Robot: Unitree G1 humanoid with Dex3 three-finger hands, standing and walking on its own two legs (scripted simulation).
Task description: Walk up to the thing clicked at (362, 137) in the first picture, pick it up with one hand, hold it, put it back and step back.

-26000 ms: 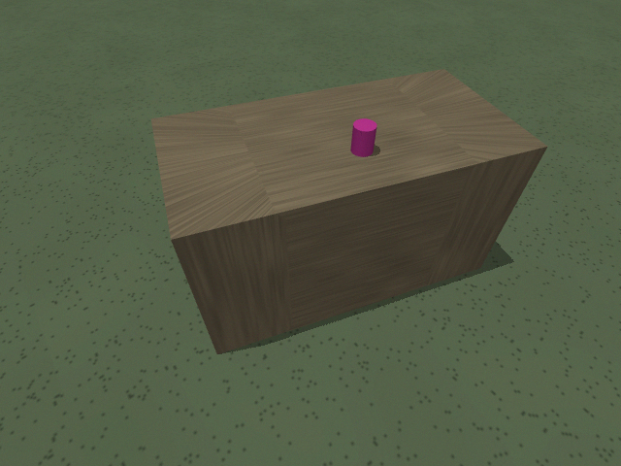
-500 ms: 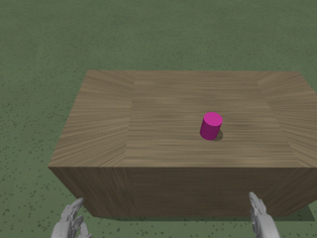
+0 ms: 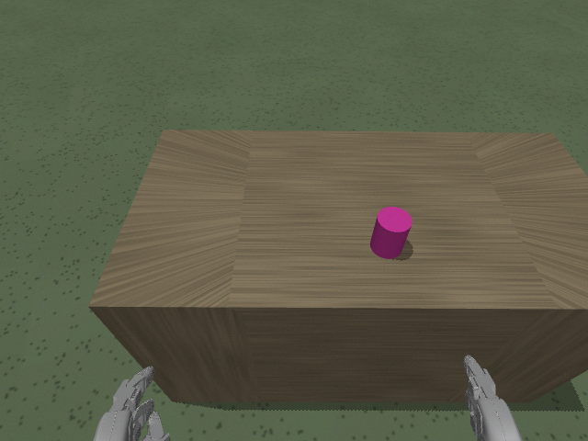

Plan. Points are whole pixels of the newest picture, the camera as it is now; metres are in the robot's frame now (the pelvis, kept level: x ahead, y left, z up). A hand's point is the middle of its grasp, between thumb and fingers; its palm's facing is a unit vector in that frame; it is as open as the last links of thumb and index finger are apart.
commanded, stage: home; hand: right
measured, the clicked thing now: (390, 233) +0.53 -0.18 -0.07
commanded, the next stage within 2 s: stand in 0.98 s
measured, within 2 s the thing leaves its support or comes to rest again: neither
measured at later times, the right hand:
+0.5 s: hand (443, 428) +0.18 -0.18 -0.05, palm faces +0.12 +0.96 -0.25, open 17.4 cm
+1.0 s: hand out of the picture +0.11 -0.25 -0.11, palm faces -0.03 +0.93 -0.38, open 17.4 cm
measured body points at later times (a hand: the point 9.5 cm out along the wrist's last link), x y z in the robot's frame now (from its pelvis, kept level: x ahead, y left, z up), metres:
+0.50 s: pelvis +0.01 +0.00 +0.00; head +0.03 +0.00 +0.45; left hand +0.17 +0.24 -0.05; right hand +0.17 -0.23 -0.03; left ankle +0.02 +0.13 -0.68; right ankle +0.00 -0.13 -0.68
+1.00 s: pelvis +0.01 +0.00 +0.03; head +0.02 +0.00 +0.48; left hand +0.09 +0.30 -0.09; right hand +0.11 -0.30 -0.08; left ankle +0.02 +0.13 -0.68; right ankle +0.00 -0.13 -0.68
